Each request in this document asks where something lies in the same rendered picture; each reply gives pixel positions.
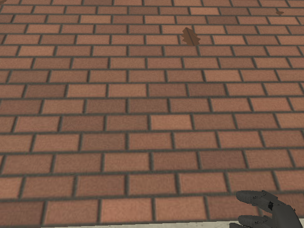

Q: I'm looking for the right robot hand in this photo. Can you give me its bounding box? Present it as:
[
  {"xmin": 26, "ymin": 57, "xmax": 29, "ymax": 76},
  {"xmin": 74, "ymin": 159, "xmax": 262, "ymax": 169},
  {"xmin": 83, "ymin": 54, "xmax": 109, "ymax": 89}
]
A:
[{"xmin": 229, "ymin": 190, "xmax": 303, "ymax": 228}]

